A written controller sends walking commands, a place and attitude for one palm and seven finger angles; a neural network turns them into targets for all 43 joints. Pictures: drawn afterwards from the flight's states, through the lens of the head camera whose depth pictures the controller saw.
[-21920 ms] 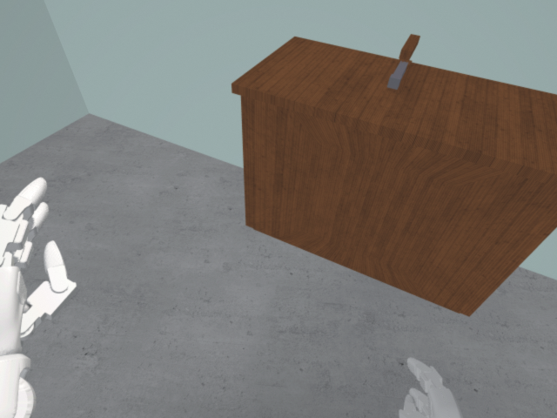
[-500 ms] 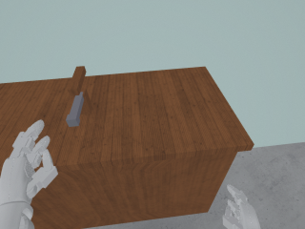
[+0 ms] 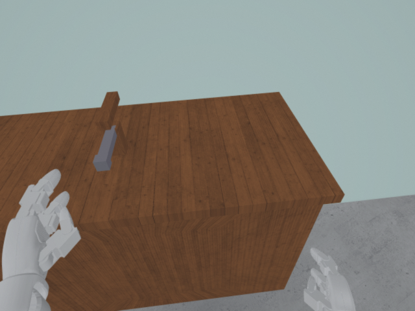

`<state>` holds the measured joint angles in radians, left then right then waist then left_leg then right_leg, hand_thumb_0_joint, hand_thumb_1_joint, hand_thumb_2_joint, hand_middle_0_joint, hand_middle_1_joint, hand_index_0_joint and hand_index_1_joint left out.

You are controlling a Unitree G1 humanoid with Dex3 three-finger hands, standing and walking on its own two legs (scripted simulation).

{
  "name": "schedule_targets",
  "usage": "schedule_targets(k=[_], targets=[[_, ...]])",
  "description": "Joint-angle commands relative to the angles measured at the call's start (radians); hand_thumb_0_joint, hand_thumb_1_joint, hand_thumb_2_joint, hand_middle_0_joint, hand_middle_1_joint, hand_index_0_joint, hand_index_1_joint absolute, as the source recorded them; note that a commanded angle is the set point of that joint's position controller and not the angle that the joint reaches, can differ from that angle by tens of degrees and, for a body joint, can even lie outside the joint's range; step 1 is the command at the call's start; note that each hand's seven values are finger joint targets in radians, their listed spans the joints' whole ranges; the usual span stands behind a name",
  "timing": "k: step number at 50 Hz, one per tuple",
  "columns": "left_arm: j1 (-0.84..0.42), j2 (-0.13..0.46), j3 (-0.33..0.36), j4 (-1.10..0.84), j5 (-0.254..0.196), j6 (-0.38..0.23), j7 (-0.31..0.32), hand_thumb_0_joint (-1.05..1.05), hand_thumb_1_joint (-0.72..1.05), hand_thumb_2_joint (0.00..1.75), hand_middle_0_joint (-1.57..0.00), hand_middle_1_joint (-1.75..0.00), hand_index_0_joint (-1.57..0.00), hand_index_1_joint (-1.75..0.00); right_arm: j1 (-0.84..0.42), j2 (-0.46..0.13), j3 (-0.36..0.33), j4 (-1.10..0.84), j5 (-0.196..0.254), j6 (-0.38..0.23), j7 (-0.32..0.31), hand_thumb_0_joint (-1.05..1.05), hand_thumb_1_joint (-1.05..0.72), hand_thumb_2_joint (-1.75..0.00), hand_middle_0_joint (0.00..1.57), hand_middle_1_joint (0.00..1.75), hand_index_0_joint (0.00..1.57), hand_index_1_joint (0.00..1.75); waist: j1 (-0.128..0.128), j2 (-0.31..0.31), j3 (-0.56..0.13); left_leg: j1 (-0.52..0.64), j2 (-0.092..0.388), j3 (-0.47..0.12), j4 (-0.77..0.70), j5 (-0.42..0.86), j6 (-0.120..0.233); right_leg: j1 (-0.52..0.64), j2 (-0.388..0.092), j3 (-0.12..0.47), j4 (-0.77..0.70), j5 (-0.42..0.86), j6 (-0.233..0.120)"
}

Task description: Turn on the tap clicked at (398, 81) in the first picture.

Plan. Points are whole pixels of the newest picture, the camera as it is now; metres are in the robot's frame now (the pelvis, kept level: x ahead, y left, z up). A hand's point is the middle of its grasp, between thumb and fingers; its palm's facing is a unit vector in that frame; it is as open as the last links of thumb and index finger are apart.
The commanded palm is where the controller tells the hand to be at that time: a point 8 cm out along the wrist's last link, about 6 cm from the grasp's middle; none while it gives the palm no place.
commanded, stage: turn the palm inward beside the body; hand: left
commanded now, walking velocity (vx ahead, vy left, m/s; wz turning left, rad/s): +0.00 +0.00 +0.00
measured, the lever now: (102, 162) +0.37 +0.29 +0.10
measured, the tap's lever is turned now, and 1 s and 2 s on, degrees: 0 0 0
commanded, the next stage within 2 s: reach beside the lever's end, fingers flat in 0.18 s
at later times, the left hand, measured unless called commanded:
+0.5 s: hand (84, 221) +0.21 +0.23 +0.14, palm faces +0.45 -0.88 -0.15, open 7.4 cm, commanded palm +0.16 +0.27 +0.15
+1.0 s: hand (82, 199) +0.25 +0.26 +0.13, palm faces +0.47 -0.88 -0.13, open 7.5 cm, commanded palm +0.21 +0.30 +0.13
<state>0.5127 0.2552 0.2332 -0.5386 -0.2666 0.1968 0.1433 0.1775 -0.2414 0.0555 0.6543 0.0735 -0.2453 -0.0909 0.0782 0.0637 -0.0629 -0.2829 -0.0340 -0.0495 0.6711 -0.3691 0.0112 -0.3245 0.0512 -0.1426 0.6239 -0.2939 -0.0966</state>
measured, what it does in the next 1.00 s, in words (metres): stands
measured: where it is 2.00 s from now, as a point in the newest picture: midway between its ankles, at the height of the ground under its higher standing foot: outside the picture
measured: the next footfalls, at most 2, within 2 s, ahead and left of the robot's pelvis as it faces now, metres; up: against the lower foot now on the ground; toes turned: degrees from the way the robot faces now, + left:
none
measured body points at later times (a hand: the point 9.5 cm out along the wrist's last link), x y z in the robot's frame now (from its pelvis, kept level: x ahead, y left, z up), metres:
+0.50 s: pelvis +0.01 -0.01 +0.00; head +0.00 -0.04 +0.45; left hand +0.18 +0.27 +0.15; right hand +0.22 -0.23 -0.07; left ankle -0.01 +0.12 -0.72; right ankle +0.03 -0.05 -0.72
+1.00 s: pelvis +0.01 -0.01 +0.00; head +0.01 -0.03 +0.45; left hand +0.22 +0.30 +0.14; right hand +0.20 -0.24 -0.08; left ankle -0.01 +0.12 -0.72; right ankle +0.03 -0.05 -0.72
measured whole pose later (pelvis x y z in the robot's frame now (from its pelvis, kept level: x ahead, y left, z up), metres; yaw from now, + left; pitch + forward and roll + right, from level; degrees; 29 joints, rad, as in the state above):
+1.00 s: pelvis +0.01 -0.01 +0.00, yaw +0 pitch +1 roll +0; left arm 0.23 0.28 0.34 -0.20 -0.27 0.13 0.11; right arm 0.17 -0.26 0.03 0.70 0.08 -0.20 -0.12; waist 0.05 0.06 -0.04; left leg -0.29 -0.03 -0.05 0.64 -0.36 0.00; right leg -0.34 0.06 -0.14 0.60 -0.29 -0.11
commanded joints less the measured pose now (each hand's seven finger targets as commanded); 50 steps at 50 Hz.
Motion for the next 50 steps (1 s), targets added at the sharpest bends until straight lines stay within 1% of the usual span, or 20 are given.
schedule_targets(k=[1, 4, 7, 14, 16, 17, 19, 21, 23, 24, 27, 28, 29, 33, 37, 39, 41, 45, 49, 50], targets=[[-0.097, 0.143, 0.087, -0.238, 0.014, -0.074, 0.01, 0.0, 0.9, 0.9, -0.2, -0.3, -0.2, -0.3, -0.164, -0.106, -0.045, -0.176, -0.001, -0.061, -0.003, 0.0, -0.9, -0.9, 0.2, 0.3, 0.2, 0.3, 0.004, -0.019, -0.022, -0.093, 0.038, -0.028, -0.1, 0.101, 0.023, 0.072, -0.112, 0.172, -0.183, -0.1, 0.087], [-0.085, 0.16, 0.106, -0.247, 0.022, -0.09, 0.014, 0.0, 0.9, 0.9, -0.2, -0.3, -0.2, -0.3, -0.154, -0.109, -0.042, -0.173, -0.006, -0.065, -0.001, 0.0, -0.9, -0.9, 0.2, 0.3, 0.2, 0.3, 0.01, -0.002, -0.042, -0.071, 0.035, -0.03, -0.105, 0.154, 0.023, 0.077, -0.098, 0.141, -0.157, -0.013, 0.084], [-0.063, 0.134, 0.092, -0.227, 0.009, -0.1, 0.004, 0.0, 0.9, 0.9, -0.2, -0.3, -0.2, -0.3, -0.138, -0.113, -0.047, -0.174, -0.009, -0.068, -0.003, 0.0, -0.9, -0.9, 0.2, 0.3, 0.2, 0.3, 0.001, -0.058, -0.066, -0.072, 0.033, -0.024, -0.093, 0.207, 0.027, 0.105, -0.101, 0.148, -0.144, 0.092, 0.092], [-0.06, 0.142, 0.11, -0.215, 0.007, -0.097, -0.011, 0.0, 0.9, 0.9, -0.2, -0.3, -0.2, -0.3, -0.13, -0.112, -0.047, -0.168, -0.005, -0.062, -0.005, 0.0, -0.9, -0.9, 0.2, 0.3, 0.2, 0.3, 0.005, -0.035, -0.078, -0.058, 0.03, -0.019, -0.092, 0.257, 0.025, 0.131, -0.103, 0.148, -0.133, 0.202, 0.091], [-0.071, 0.133, 0.102, -0.183, 0.004, -0.097, -0.014, 0.0, 0.9, 0.9, -0.2, -0.3, -0.2, -0.3, -0.12, -0.113, -0.05, -0.168, -0.005, -0.056, -0.007, 0.0, -0.9, -0.9, 0.2, 0.3, 0.2, 0.3, -0.002, -0.058, -0.068, -0.072, 0.03, -0.017, -0.091, 0.244, 0.025, 0.128, -0.106, 0.155, -0.139, 0.191, 0.098], [-0.093, 0.151, 0.125, -0.171, -0.001, -0.1, -0.012, 0.0, 0.9, 0.9, -0.2, -0.3, -0.2, -0.3, -0.118, -0.116, -0.052, -0.165, -0.005, -0.054, -0.01, 0.0, -0.9, -0.9, 0.2, 0.3, 0.2, 0.3, -0.006, -0.09, -0.069, -0.082, 0.033, -0.021, -0.088, 0.233, 0.025, 0.132, -0.111, 0.168, -0.145, 0.193, 0.104], [-0.119, 0.177, 0.155, -0.153, 0.003, -0.102, -0.006, 0.0, 0.9, 0.9, -0.2, -0.3, -0.2, -0.3, -0.13, -0.112, -0.052, -0.151, -0.001, -0.047, -0.012, 0.0, -0.9, -0.9, 0.2, 0.3, 0.2, 0.3, -0.004, -0.055, -0.051, -0.083, 0.031, -0.018, -0.088, 0.215, 0.025, 0.125, -0.111, 0.177, -0.159, 0.147, 0.1], [-0.148, 0.154, 0.124, -0.148, 0.007, -0.11, -0.006, 0.0, 0.9, 0.9, -0.2, -0.3, -0.2, -0.3, -0.129, -0.11, -0.054, -0.157, -0.002, -0.05, -0.011, 0.0, -0.9, -0.9, 0.2, 0.3, 0.2, 0.3, -0.008, -0.024, -0.054, -0.077, 0.03, -0.016, -0.09, 0.211, 0.023, 0.119, -0.116, 0.179, -0.16, 0.131, 0.099], [-0.193, 0.158, 0.12, -0.124, 0.003, -0.116, -0.007, 0.0, 0.9, 0.9, -0.2, -0.3, -0.2, -0.3, -0.129, -0.114, -0.051, -0.152, -0.002, -0.052, -0.014, 0.0, -0.9, -0.9, 0.2, 0.3, 0.2, 0.3, -0.015, -0.036, -0.04, -0.09, 0.03, -0.02, -0.089, 0.188, 0.023, 0.112, -0.121, 0.192, -0.17, 0.098, 0.103], [-0.217, 0.174, 0.14, -0.109, 0.004, -0.117, -0.005, 0.0, 0.9, 0.9, -0.2, -0.3, -0.2, -0.3, -0.14, -0.112, -0.05, -0.144, 0.001, -0.05, -0.015, 0.0, -0.9, -0.9, 0.2, 0.3, 0.2, 0.3, -0.014, -0.013, -0.033, -0.086, 0.029, -0.021, -0.091, 0.175, 0.024, 0.105, -0.118, 0.196, -0.18, 0.062, 0.099], [-0.235, 0.172, 0.129, -0.085, 0.004, -0.119, -0.009, 0.0, 0.9, 0.9, -0.2, -0.3, -0.2, -0.3, -0.144, -0.115, -0.055, -0.147, -0.002, -0.048, -0.017, 0.0, -0.9, -0.9, 0.2, 0.3, 0.2, 0.3, -0.017, -0.059, -0.066, -0.104, 0.03, -0.022, -0.082, 0.165, 0.022, 0.132, -0.137, 0.225, -0.185, 0.065, 0.112], [-0.238, 0.184, 0.142, -0.074, 0.003, -0.117, -0.01, 0.0, 0.9, 0.9, -0.2, -0.3, -0.2, -0.3, -0.142, -0.117, -0.057, -0.144, -0.002, -0.047, -0.017, 0.0, -0.9, -0.9, 0.2, 0.3, 0.2, 0.3, -0.015, -0.057, -0.079, -0.104, 0.03, -0.02, -0.083, 0.172, 0.021, 0.144, -0.138, 0.226, -0.182, 0.081, 0.113], [-0.238, 0.192, 0.151, -0.065, 0.008, -0.115, -0.008, 0.0, 0.9, 0.9, -0.2, -0.3, -0.2, -0.3, -0.151, -0.113, -0.054, -0.141, 0.001, -0.044, -0.017, 0.0, -0.9, -0.9, 0.2, 0.3, 0.2, 0.3, -0.01, -0.016, -0.074, -0.096, 0.028, -0.018, -0.087, 0.174, 0.021, 0.139, -0.133, 0.219, -0.18, 0.075, 0.105], [-0.282, 0.21, 0.183, 0.006, -0.01, -0.093, -0.006, 0.0, 0.9, 0.9, -0.2, -0.3, -0.2, -0.3, -0.155, -0.114, -0.056, -0.135, 0.002, -0.023, -0.022, 0.0, -0.9, -0.9, 0.2, 0.3, 0.2, 0.3, -0.016, -0.089, -0.068, -0.141, 0.034, -0.022, -0.078, 0.133, 0.012, 0.156, -0.16, 0.269, -0.201, 0.037, 0.123], [-0.324, 0.23, 0.212, 0.043, -0.013, -0.085, 0.004, 0.0, 0.9, 0.9, -0.2, -0.29, -0.2, -0.29, -0.172, -0.114, -0.061, -0.132, 0.003, -0.003, -0.025, 0.0, -0.9, -0.9, 0.2, 0.3, 0.2, 0.3, -0.017, -0.083, -0.076, -0.157, 0.037, -0.022, -0.071, 0.12, 0.007, 0.167, -0.175, 0.299, -0.207, 0.017, 0.128], [-0.378, 0.249, 0.222, 0.044, -0.003, -0.095, 0.006, 0.0, 0.9, 0.9, -0.2, -0.29, -0.2, -0.29, -0.18, -0.112, -0.06, -0.124, 0.005, 0.002, -0.025, 0.0, -0.9, -0.9, 0.2, 0.3, 0.2, 0.3, -0.02, -0.029, -0.082, -0.14, 0.036, -0.02, -0.073, 0.132, 0.009, 0.159, -0.169, 0.29, -0.2, 0.028, 0.119], [-0.37, 0.236, 0.202, 0.048, 0.004, -0.109, 0.002, 0.0, 0.9, 0.9, -0.19, -0.28, -0.19, -0.28, -0.164, -0.112, -0.061, -0.131, 0.003, -0.002, -0.023, 0.0, -0.9, -0.9, 0.2, 0.3, 0.2, 0.3, -0.019, 0.004, -0.093, -0.125, 0.034, -0.016, -0.084, 0.154, 0.011, 0.152, -0.151, 0.257, -0.184, 0.037, 0.108], [-0.463, 0.239, 0.194, 0.1, 0.001, -0.141, -0.019, 0.0, 0.9, 0.9, -0.19, -0.27, -0.19, -0.27, -0.152, -0.121, -0.06, -0.115, 0.004, -0.007, -0.03, 0.0, -0.9, -0.9, 0.2, 0.3, 0.2, 0.3, -0.038, -0.032, -0.101, -0.115, 0.032, -0.019, -0.094, 0.168, 0.018, 0.15, -0.135, 0.241, -0.175, 0.067, 0.106], [-0.454, 0.23, 0.183, 0.145, 0.004, -0.153, -0.037, 0.0, 0.9, 0.9, -0.19, -0.26, -0.19, -0.26, -0.145, -0.126, -0.062, -0.118, 0.007, -0.017, -0.032, 0.0, -0.9, -0.9, 0.2, 0.3, 0.2, 0.3, -0.029, -0.02, -0.108, -0.086, 0.026, -0.013, -0.114, 0.208, 0.023, 0.15, -0.11, 0.196, -0.157, 0.117, 0.091], [-0.467, 0.221, 0.172, 0.151, 0.003, -0.154, -0.039, 0.0, 0.9, 0.9, -0.19, -0.26, -0.19, -0.26, -0.136, -0.128, -0.064, -0.12, 0.004, -0.017, -0.033, 0.0, -0.9, -0.9, 0.2, 0.3, 0.2, 0.3, -0.032, -0.039, -0.121, -0.083, 0.025, -0.013, -0.118, 0.215, 0.024, 0.154, -0.109, 0.193, -0.152, 0.134, 0.094]])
